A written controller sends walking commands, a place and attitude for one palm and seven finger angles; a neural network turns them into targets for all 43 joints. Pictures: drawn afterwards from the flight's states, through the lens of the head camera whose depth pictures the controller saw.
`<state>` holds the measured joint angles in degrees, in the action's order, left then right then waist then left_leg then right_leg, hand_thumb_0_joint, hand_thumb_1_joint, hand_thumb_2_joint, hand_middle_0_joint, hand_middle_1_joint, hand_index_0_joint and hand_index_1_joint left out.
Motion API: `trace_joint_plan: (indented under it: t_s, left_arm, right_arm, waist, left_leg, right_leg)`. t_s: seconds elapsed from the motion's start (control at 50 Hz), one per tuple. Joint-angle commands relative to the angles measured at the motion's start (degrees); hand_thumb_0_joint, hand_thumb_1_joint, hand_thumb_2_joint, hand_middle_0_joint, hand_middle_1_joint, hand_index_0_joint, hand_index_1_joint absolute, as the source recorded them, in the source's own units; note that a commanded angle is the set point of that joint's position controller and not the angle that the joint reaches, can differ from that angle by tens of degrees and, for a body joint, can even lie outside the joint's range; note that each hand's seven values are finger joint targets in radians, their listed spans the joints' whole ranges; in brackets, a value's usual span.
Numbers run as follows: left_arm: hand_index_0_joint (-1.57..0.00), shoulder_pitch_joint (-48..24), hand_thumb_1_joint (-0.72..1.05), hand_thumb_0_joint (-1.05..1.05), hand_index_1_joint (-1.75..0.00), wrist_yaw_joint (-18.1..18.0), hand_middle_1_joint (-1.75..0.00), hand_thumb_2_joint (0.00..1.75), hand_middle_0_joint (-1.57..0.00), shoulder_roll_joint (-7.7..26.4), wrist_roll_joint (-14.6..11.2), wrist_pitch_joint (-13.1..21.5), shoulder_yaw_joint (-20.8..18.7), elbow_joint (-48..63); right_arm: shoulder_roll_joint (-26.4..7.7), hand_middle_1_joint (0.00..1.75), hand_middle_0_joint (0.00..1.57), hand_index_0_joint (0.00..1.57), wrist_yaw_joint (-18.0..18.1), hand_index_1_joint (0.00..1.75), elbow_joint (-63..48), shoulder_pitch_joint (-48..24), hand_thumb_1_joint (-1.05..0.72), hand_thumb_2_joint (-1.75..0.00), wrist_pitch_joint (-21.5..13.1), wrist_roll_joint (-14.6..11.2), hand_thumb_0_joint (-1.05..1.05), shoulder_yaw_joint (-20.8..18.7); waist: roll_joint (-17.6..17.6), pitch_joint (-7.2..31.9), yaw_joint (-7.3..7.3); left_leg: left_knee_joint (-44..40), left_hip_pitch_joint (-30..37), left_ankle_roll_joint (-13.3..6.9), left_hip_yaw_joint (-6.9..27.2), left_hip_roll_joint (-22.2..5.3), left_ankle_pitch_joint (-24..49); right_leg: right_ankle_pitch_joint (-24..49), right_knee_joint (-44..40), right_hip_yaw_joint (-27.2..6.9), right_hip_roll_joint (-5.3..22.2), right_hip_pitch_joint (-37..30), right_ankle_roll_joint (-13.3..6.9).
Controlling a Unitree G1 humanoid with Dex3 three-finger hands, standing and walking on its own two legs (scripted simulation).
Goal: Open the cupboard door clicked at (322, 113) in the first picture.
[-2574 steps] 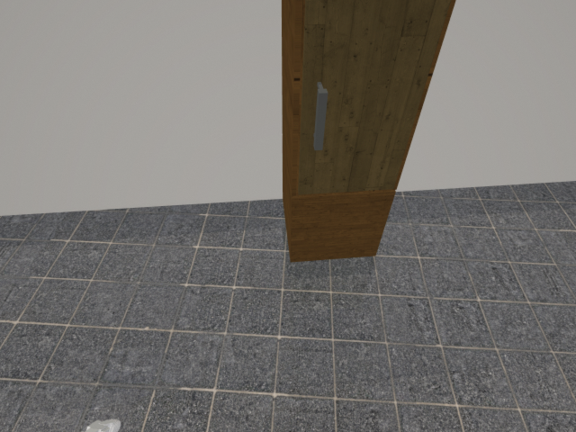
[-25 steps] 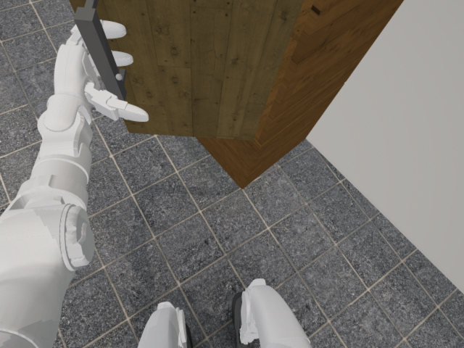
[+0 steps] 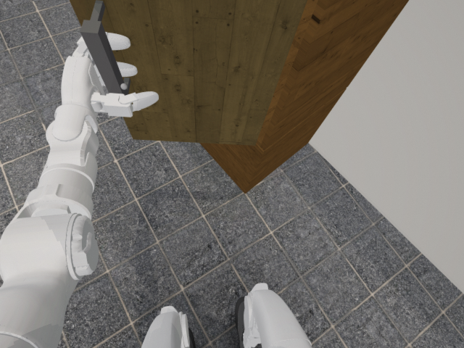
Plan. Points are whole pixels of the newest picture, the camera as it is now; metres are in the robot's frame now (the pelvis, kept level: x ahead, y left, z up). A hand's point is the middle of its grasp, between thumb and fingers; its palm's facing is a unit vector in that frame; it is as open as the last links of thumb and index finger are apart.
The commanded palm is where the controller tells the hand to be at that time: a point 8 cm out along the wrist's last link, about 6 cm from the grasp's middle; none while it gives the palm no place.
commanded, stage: close the thumb around the handle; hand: left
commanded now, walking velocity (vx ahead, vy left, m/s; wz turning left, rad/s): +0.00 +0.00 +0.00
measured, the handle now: (112, 62) +0.59 +0.14 +0.05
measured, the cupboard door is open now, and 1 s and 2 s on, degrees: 49 68 99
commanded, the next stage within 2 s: pull the door open along its arc in 0.36 s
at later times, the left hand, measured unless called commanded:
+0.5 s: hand (123, 88) +0.53 +0.12 +0.06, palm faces -0.11 -0.99 -0.04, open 5.8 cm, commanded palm +0.51 +0.17 +0.06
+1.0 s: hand (133, 140) +0.43 +0.11 +0.06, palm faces -0.09 -1.00 +0.03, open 6.1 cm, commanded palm +0.38 +0.18 +0.06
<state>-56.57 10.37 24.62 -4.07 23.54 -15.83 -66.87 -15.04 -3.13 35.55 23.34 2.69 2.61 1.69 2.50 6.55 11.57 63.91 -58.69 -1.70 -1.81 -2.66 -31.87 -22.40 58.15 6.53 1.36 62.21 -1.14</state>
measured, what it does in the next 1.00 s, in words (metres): stands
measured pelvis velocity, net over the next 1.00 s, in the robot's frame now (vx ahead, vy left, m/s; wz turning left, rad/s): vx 0.02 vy -0.01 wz -0.04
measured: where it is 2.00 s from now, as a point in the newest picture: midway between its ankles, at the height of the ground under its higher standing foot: outside the picture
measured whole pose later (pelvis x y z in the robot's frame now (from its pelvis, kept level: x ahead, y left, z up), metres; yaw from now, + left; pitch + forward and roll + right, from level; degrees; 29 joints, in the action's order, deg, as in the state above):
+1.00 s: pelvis +0.02 -0.01 +0.02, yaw -2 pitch +22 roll -1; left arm -23.2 8.6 11.6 -9.9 23.0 -12.8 -36.2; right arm -15.0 -3.5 29.4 20.5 2.6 -0.5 -0.1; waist 1.9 9.0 6.7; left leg 55.4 -47.2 -1.3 -5.2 -2.8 -30.2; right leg -21.3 52.8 2.9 0.1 53.6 -1.2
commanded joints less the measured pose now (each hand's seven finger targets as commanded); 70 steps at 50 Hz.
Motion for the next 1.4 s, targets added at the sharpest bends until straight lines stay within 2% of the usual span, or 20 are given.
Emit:
trace_joint_plan:
  t_s: [0.0,0.08,0.14,0.28,0.32,0.44,0.46,0.5,0.54,0.64,0.72,0.78,0.88,0.9,0.94,1.0,1.08,1.16,1.26,1.38]
  left_arm:
    - [-0.37,-27.0,0.51,0.0,-1.31,1.8,-1.31,0.73,-0.37,6.0,0.0,5.9,1.2,16.2]
    - [-0.39,-25.4,0.73,0.0,-1.33,1.9,-1.33,0.83,-0.39,5.8,-0.4,5.6,1.0,16.1]
    - [-0.4,-25.3,0.9,0.0,-1.35,2.1,-1.35,0.9,-0.4,4.5,-0.1,5.8,2.3,14.8]
    - [-0.4,-26.7,0.9,0.0,-1.35,2.2,-1.35,0.9,-0.4,5.5,0.2,6.1,1.8,14.2]
    - [-0.4,-25.8,0.9,0.0,-1.35,2.5,-1.35,0.9,-0.4,3.1,-0.2,6.1,3.3,13.4]
    - [-0.4,-27.3,0.9,0.0,-1.35,2.8,-1.35,0.9,-0.4,6.0,-0.1,6.0,1.5,14.5]
    - [-0.4,-26.8,0.9,0.0,-1.35,2.7,-1.35,0.9,-0.4,11.7,0.4,5.9,-2.7,12.6]
    - [-0.4,-22.6,0.9,0.0,-1.35,3.3,-1.35,0.9,-0.4,15.2,0.5,5.8,-5.2,12.2]
    - [-0.4,-18.9,0.9,0.0,-1.35,4.4,-1.35,0.9,-0.4,12.6,0.1,5.6,-3.7,13.3]
    - [-0.4,-9.9,0.9,0.0,-1.35,5.6,-1.35,0.9,-0.4,12.4,-1.6,4.4,-4.8,16.3]
    - [-0.4,-1.2,0.9,0.0,-1.35,5.6,-1.35,0.9,-0.4,11.8,-2.7,4.0,-5.2,22.0]
    - [-0.4,7.6,0.9,0.0,-1.35,5.7,-1.35,0.9,-0.4,8.8,-4.3,3.1,-4.1,25.8]
    - [-0.4,24.8,0.9,0.0,-1.35,5.3,-1.35,0.9,-0.4,3.7,-6.6,2.8,-2.3,36.2]
    - [-0.4,26.4,0.9,0.0,-1.35,0.2,-1.35,0.9,-0.4,2.6,-9.4,3.4,-7.2,40.6]
    - [-0.4,32.3,0.9,0.0,-1.35,-7.4,-1.35,0.9,-0.4,-3.8,-9.8,3.4,-5.5,41.5]
    - [-0.4,34.8,0.9,0.0,-1.35,-16.2,-1.35,0.9,-0.4,-6.6,-5.5,4.5,-2.6,47.7]
    - [-0.4,37.7,0.9,0.0,-1.35,-26.3,-1.35,0.9,-0.4,-14.1,0.7,5.1,3.7,51.9]
    - [-0.4,38.3,0.9,0.0,-1.35,-35.0,-1.35,0.9,-0.4,-20.9,4.9,4.7,9.1,53.7]
    - [-0.4,41.9,0.9,0.0,-1.35,-38.0,-1.35,0.9,-0.4,-26.6,9.9,4.2,18.3,56.9]
    - [-0.4,49.1,0.9,0.0,-1.35,-37.4,-1.35,0.9,-0.4,-32.2,9.9,3.3,25.9,63.1]
  right_arm:
    - [-10.4,0.3,0.2,0.2,0.9,0.3,-1.7,11.8,-0.9,-0.9,-0.3,0.1,0.0,-3.8]
    - [-10.3,0.3,0.2,0.2,0.9,0.3,-1.5,11.6,-0.9,-0.9,-0.2,-0.1,0.0,-4.0]
    - [-10.0,0.3,0.2,0.2,1.0,0.3,-0.9,11.3,-0.9,-0.9,-0.3,-0.3,0.0,-3.9]
    - [-10.1,0.3,0.2,0.2,1.1,0.3,-0.6,11.3,-0.9,-0.9,-0.5,-0.1,0.0,-3.9]
    - [-9.9,0.3,0.2,0.2,1.2,0.3,-0.6,11.1,-0.9,-0.9,-0.7,-0.2,0.0,-4.0]
    - [-10.2,0.3,0.2,0.2,1.4,0.3,-0.5,11.1,-0.9,-0.9,-0.8,-0.1,0.0,-4.0]
    - [-10.7,0.3,0.2,0.2,1.6,0.3,-0.4,11.2,-0.9,-0.9,-0.6,-0.1,0.0,-3.9]
    - [-10.8,0.3,0.2,0.2,1.9,0.3,-1.7,11.3,-0.9,-0.9,-0.3,-0.4,0.0,-3.5]
    - [-10.2,0.3,0.2,0.2,1.8,0.3,-2.9,10.0,-0.9,-0.9,-0.3,-0.8,0.0,-3.3]
    - [-10.0,0.3,0.2,0.2,1.8,0.3,-5.5,8.7,-0.9,-0.9,0.0,-1.6,0.0,-3.5]
    - [-9.8,0.3,0.2,0.2,1.6,0.3,-7.3,7.6,-0.9,-0.9,0.0,-2.2,0.0,-3.9]
    - [-9.5,0.3,0.2,0.2,1.3,0.3,-8.8,6.0,-0.9,-0.9,-0.2,-2.8,0.0,-4.1]
    - [-8.7,0.3,0.2,0.2,0.7,0.3,-11.7,2.7,-0.9,-0.9,-0.9,-3.5,0.0,-4.5]
    - [-7.6,0.3,0.2,0.2,0.7,0.3,-12.1,1.5,-0.9,-0.9,-1.4,-3.4,0.0,-4.7]
    - [-6.8,0.3,0.2,0.2,-0.2,0.3,-11.8,-0.6,-0.9,-0.9,-2.1,-3.1,0.0,-4.6]
    - [-6.2,0.3,0.2,0.2,-0.8,0.3,-11.9,-2.0,-0.9,-0.9,-2.4,-2.1,0.0,-5.0]
    - [-4.4,0.3,0.2,0.2,-1.2,0.3,-11.4,-3.7,-0.9,-0.9,-2.4,-0.5,0.0,-4.9]
    - [-3.3,0.3,0.2,0.2,-0.9,0.3,-11.2,-6.4,-0.9,-0.9,-2.5,0.7,0.0,-4.8]
    - [-2.1,0.3,0.2,0.2,-0.3,0.3,-10.6,-7.6,-0.9,-0.9,-2.8,1.6,0.0,-5.0]
    - [-1.0,0.3,0.2,0.2,0.1,0.3,-11.3,-10.5,-0.9,-0.9,-3.8,1.4,0.0,-4.7]
  waist:
    - [8.6,33.6,2.06]
    - [5.8,33.0,1.94]
    - [7.4,31.0,2.12]
    - [6.9,31.2,2.34]
    - [7.2,31.0,2.66]
    - [7.5,33.3,2.4]
    - [7.0,32.3,1.51]
    - [5.9,32.8,-0.01]
    - [6.1,32.7,-0.88]
    - [2.3,32.7,-2.84]
    - [2.9,33.3,-4.9]
    - [-1.2,30.6,-5.98]
    - [-1.9,28.7,-9.3]
    - [-0.2,27.8,-11.75]
    - [-3.0,23.7,-11.93]
    - [-3.8,23.0,-11.95]
    - [-1.9,22.5,-12.5]
    - [-3.9,21.9,-12.08]
    - [-5.3,23.4,-11.25]
    - [-7.1,22.2,-11.04]
  left_leg:
    - [-6.1,24.3,1.6,6.5,1.0,37.6]
    - [-6.5,22.1,1.2,5.7,1.3,35.7]
    - [-6.5,22.5,1.5,5.8,1.1,36.2]
    - [-6.1,21.5,1.3,5.6,1.4,35.0]
    - [-5.9,22.8,1.3,5.8,1.3,36.4]
    - [-5.5,21.9,1.2,5.6,1.4,36.0]
    - [-5.3,19.9,1.1,5.2,1.5,34.3]
    - [-5.9,17.5,0.7,4.8,1.9,33.4]
    - [-6.6,16.9,0.6,4.1,2.0,33.0]
    - [-8.3,13.8,0.2,2.6,2.4,29.6]
    - [-9.7,14.5,0.1,1.6,2.6,30.7]
    - [-11.3,12.5,-0.1,0.6,2.8,28.7]
    - [-13.6,12.8,-0.2,-0.5,3.0,30.4]
    - [-13.9,13.7,0.6,-0.3,2.8,31.7]
    - [-14.4,13.3,1.5,-0.6,2.8,28.8]
    - [-14.2,14.9,1.7,-0.5,2.8,28.8]
    - [-13.8,17.2,2.4,-0.4,2.7,29.9]
    - [-13.7,17.3,2.4,0.0,2.9,27.4]
    - [-13.4,19.1,2.2,-0.2,3.0,28.2]
    - [-13.9,20.0,1.9,-0.1,3.1,25.9]
  right_leg:
    - [23.4,-3.1,-3.3,-3.3,-18.1,-0.6]
    - [24.9,-3.8,-3.7,-3.4,-21.0,-0.4]
    - [24.2,-3.7,-3.5,-3.2,-18.8,-0.4]
    - [24.1,-3.4,-3.9,-3.1,-19.3,-0.4]
    - [24.3,-3.5,-3.6,-3.2,-18.2,-0.4]
    - [25.3,-3.0,-4.1,-3.0,-19.6,-0.4]
    - [24.9,-3.0,-4.4,-3.0,-20.6,-0.5]
    - [26.1,-2.7,-4.9,-3.0,-24.1,-0.7]
    - [26.8,-3.0,-5.1,-2.8,-25.6,-0.6]
    - [27.9,-3.9,-5.5,-2.9,-31.1,-0.5]
    - [30.0,-4.6,-6.0,-2.6,-33.8,-0.5]
    - [30.5,-5.8,-6.1,-2.4,-36.8,-0.4]
    - [33.1,-6.4,-6.4,-1.7,-40.4,-0.7]
    - [31.9,-6.9,-5.5,-2.0,-38.9,-0.8]
    - [28.8,-7.7,-4.6,-2.0,-36.9,-0.4]
    - [27.2,-6.8,-4.2,-1.9,-35.9,-0.5]
    - [27.4,-6.1,-4.2,-1.3,-34.9,-0.9]
    - [25.7,-6.4,-4.0,-1.1,-34.7,-0.8]
    - [28.6,-6.9,-4.6,-0.8,-36.6,-0.9]
    - [29.0,-8.4,-5.0,-0.4,-38.9,-0.7]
